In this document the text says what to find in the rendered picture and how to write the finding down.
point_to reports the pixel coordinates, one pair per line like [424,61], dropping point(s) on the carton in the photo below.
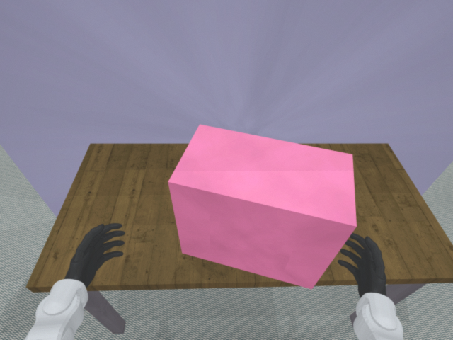
[270,207]

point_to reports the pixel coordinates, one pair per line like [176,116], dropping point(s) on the robot right hand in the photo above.
[370,275]

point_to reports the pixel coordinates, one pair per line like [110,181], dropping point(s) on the robot right forearm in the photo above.
[376,318]

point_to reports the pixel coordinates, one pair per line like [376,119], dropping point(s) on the table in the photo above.
[128,184]

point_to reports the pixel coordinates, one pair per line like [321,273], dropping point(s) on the robot left forearm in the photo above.
[61,313]

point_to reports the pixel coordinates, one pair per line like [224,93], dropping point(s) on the robot left hand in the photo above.
[89,255]

